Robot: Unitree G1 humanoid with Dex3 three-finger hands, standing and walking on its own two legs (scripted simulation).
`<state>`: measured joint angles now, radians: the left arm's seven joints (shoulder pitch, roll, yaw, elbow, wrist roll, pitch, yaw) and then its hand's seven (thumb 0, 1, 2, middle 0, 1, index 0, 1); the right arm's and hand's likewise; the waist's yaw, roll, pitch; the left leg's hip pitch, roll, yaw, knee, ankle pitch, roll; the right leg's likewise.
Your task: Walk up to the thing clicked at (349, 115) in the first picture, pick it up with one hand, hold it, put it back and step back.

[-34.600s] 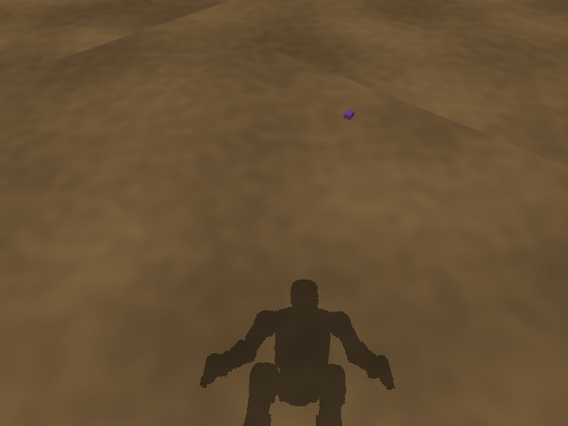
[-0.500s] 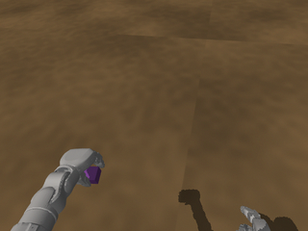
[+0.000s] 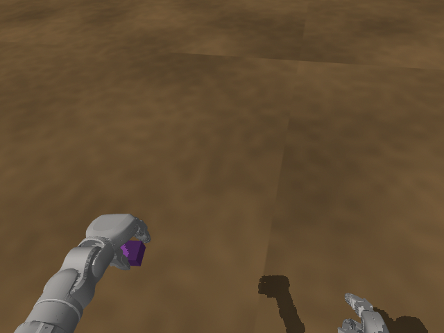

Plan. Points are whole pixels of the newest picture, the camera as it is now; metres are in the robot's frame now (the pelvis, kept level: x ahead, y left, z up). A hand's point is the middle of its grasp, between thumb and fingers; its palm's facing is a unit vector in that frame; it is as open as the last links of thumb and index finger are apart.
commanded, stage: hold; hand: left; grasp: from above
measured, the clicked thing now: (127, 252) +0.30 +0.23 -0.06
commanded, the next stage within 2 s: crouch in 0.18 s
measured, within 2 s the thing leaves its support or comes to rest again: neither
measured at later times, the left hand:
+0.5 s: hand (121, 252) +0.29 +0.23 -0.04, palm faces -0.46 -0.06 -0.88, open 7.1 cm
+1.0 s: hand (141, 270) +0.34 +0.27 -0.27, palm faces -0.41 +0.06 -0.91, open 7.1 cm
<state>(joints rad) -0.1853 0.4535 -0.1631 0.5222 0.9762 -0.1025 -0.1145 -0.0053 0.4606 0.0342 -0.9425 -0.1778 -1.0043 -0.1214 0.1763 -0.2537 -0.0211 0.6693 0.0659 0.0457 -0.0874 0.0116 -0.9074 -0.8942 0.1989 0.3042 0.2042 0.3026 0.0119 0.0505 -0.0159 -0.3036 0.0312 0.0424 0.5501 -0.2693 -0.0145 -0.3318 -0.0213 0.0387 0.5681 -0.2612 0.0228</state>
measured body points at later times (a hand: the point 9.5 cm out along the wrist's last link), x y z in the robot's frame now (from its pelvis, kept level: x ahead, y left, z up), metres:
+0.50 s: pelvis +0.01 +0.00 +0.00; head +0.03 -0.02 +0.45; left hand +0.31 +0.23 +0.02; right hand +0.16 -0.25 -0.11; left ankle +0.01 +0.13 -0.73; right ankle +0.02 -0.13 -0.73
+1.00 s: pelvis -0.05 +0.01 -0.16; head +0.10 +0.03 +0.26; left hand +0.36 +0.26 -0.21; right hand +0.02 -0.28 -0.28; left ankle +0.01 +0.13 -0.73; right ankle +0.02 -0.13 -0.73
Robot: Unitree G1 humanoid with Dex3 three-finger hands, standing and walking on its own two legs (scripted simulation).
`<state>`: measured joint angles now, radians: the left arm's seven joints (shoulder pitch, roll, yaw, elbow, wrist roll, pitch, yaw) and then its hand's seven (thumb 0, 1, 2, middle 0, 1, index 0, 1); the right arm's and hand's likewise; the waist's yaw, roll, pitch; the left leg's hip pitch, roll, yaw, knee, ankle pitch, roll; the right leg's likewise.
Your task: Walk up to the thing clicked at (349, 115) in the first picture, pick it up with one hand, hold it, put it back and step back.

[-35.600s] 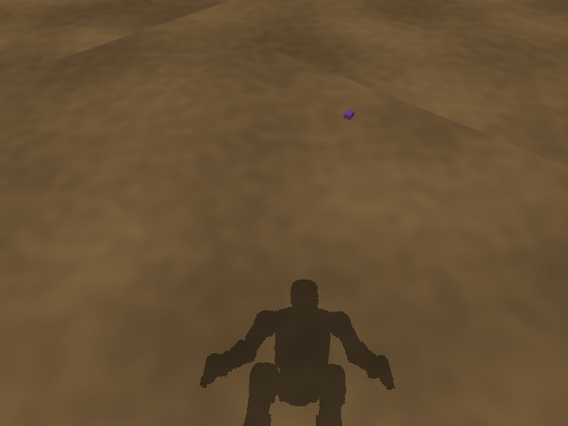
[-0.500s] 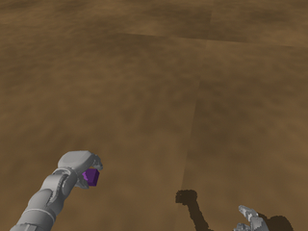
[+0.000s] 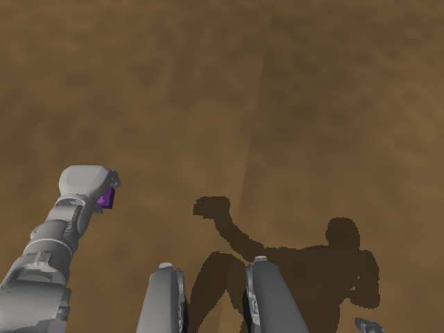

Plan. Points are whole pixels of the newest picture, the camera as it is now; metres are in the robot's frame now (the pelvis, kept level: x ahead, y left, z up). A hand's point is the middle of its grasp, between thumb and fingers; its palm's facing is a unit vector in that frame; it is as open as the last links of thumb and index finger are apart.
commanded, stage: crouch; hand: left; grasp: from above
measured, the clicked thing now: (97, 197) +0.41 +0.26 -0.15
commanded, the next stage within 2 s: lower in 1.26 s
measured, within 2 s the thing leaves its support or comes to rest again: neither
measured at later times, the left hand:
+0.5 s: hand (113, 210) +0.43 +0.27 -0.32, palm faces -0.45 +0.01 -0.89, open 7.0 cm
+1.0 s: hand (119, 211) +0.45 +0.28 -0.40, palm faces -0.47 +0.00 -0.88, open 7.0 cm
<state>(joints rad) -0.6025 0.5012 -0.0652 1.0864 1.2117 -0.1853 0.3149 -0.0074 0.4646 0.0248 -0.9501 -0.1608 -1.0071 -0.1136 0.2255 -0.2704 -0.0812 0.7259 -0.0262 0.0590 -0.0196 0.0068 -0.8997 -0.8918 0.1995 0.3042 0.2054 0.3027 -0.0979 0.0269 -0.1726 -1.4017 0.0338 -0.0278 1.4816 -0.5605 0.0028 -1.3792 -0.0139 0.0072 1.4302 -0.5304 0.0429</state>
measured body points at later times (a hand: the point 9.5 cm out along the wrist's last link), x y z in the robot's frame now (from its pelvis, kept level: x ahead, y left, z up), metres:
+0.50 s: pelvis -0.02 +0.00 -0.16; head +0.21 +0.05 +0.22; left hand +0.45 +0.27 -0.27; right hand +0.04 -0.28 -0.28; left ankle +0.06 +0.12 -0.57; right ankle +0.07 -0.15 -0.57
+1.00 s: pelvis -0.03 +0.00 -0.24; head +0.22 +0.05 +0.13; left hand +0.47 +0.28 -0.35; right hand -0.01 -0.29 -0.34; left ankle +0.06 +0.12 -0.57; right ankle +0.07 -0.15 -0.57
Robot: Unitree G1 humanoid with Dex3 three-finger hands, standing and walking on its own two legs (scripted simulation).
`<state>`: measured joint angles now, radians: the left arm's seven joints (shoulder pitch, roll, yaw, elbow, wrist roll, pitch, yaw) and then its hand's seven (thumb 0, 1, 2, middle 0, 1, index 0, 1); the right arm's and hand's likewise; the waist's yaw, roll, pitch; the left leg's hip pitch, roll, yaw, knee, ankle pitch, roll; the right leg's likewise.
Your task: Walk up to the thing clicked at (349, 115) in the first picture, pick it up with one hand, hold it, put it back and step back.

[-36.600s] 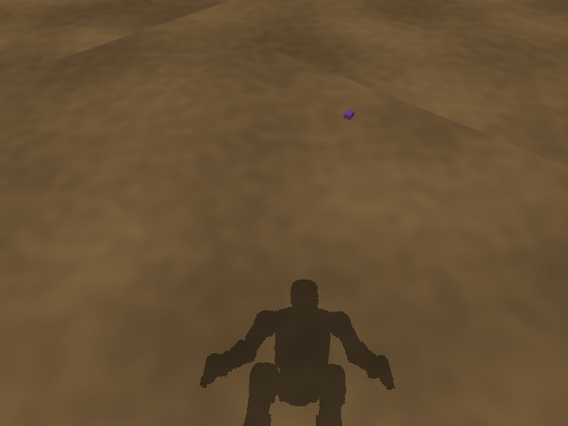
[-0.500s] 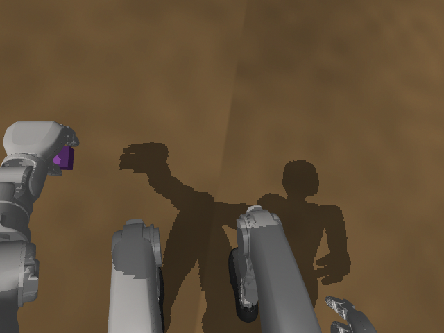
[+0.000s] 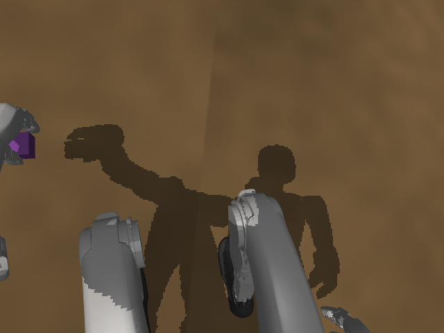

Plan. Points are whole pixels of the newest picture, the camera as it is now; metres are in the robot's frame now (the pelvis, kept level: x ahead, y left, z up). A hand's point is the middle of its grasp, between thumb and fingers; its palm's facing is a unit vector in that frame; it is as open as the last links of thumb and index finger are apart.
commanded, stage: crouch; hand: left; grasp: from above
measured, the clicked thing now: (12, 146) +0.47 +0.33 -0.20
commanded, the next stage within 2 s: lower in 0.26 s
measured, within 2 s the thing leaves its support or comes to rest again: rests again in 1.62 s
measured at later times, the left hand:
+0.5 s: hand (11, 148) +0.47 +0.33 -0.20, palm faces -0.47 -0.05 -0.88, open 7.0 cm
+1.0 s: hand (28, 154) +0.47 +0.32 -0.26, palm faces -0.46 -0.06 -0.89, open 7.0 cm
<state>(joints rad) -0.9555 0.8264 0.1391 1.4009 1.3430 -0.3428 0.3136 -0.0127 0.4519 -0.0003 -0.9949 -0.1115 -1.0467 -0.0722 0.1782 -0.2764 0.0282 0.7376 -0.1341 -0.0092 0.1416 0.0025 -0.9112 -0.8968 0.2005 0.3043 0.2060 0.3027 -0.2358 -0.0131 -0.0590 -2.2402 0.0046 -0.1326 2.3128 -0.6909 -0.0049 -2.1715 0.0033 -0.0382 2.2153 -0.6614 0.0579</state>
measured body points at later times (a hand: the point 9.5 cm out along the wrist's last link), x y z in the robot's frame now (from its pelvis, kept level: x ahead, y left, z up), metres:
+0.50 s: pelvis +0.00 +0.01 -0.03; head +0.26 +0.09 +0.33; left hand +0.49 +0.33 -0.15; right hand +0.06 -0.27 -0.13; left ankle +0.08 +0.12 -0.33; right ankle +0.11 -0.14 -0.33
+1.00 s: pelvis +0.00 +0.01 -0.06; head +0.26 +0.11 +0.29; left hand +0.49 +0.32 -0.21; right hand +0.04 -0.27 -0.13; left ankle +0.08 +0.12 -0.33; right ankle +0.11 -0.14 -0.33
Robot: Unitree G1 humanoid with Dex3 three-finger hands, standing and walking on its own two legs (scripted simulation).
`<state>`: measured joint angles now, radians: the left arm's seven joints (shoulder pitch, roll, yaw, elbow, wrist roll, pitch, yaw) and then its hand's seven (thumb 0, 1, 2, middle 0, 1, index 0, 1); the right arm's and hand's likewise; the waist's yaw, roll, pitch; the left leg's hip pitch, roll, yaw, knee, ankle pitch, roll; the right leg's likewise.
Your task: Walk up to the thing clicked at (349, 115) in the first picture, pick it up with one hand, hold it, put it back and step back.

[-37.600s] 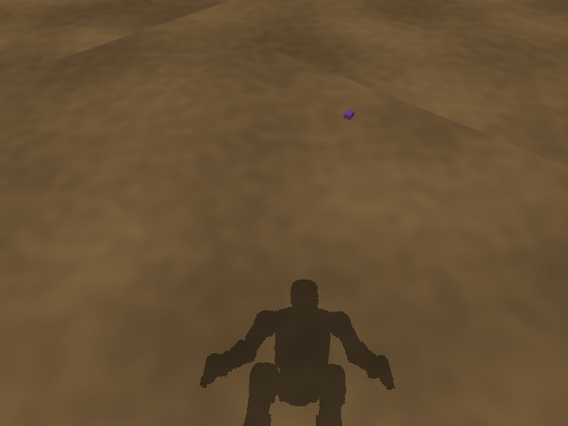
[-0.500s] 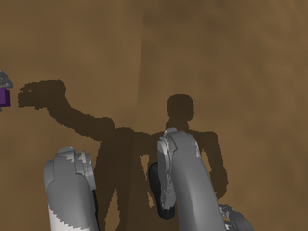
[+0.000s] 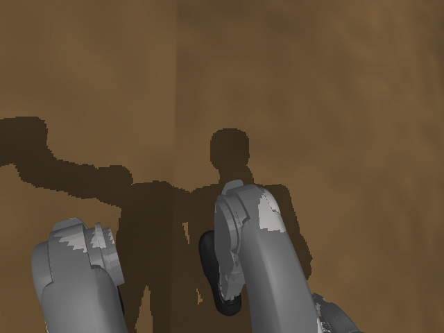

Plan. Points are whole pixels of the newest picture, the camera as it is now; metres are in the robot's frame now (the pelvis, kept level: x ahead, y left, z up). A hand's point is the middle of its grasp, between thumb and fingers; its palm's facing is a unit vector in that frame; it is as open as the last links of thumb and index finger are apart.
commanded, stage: rest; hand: left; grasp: from above
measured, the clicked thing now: out of the picture +0.45 +0.36 -0.24
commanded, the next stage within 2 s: open in 0.84 s
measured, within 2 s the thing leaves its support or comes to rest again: rests again in 0.62 s
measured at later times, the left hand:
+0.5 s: hand out of the picture +0.44 +0.36 -0.23, palm faces -0.46 -0.13 -0.88, open 7.0 cm
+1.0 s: hand out of the picture +0.44 +0.35 -0.24, palm faces -0.45 -0.11 -0.89, open 7.0 cm
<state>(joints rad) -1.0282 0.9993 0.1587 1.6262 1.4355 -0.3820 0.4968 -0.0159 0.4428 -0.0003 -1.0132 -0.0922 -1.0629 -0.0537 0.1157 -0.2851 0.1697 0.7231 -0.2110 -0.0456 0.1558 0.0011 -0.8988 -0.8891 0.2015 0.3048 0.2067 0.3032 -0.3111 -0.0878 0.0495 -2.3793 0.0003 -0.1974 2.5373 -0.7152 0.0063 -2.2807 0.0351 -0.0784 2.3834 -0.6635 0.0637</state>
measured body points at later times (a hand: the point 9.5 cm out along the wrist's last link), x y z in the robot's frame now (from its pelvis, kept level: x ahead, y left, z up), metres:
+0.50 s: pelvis +0.00 +0.00 -0.01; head +0.27 +0.13 +0.33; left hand +0.46 +0.36 -0.18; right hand +0.07 -0.27 -0.06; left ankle +0.06 +0.12 -0.27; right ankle +0.11 -0.14 -0.27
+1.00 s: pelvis +0.00 +0.01 -0.01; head +0.26 +0.15 +0.33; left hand +0.46 +0.35 -0.19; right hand +0.07 -0.25 -0.06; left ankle +0.06 +0.12 -0.27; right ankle +0.11 -0.13 -0.27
